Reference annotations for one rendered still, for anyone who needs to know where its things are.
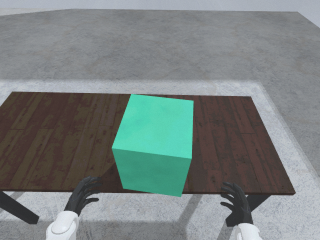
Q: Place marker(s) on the left robot forearm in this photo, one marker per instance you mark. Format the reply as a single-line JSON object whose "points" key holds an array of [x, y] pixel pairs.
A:
{"points": [[64, 227]]}

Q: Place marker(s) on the right robot hand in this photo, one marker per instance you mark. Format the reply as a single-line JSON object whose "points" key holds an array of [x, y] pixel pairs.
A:
{"points": [[240, 207]]}

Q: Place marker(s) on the table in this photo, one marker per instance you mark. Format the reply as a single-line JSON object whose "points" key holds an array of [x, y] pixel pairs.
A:
{"points": [[50, 141]]}

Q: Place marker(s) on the left robot hand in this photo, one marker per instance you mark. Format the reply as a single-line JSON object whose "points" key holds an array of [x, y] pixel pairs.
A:
{"points": [[77, 200]]}

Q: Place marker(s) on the right robot forearm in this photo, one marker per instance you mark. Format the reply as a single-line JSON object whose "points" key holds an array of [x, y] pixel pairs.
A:
{"points": [[247, 231]]}

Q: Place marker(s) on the carton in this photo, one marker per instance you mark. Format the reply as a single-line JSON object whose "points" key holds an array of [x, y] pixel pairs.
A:
{"points": [[153, 145]]}

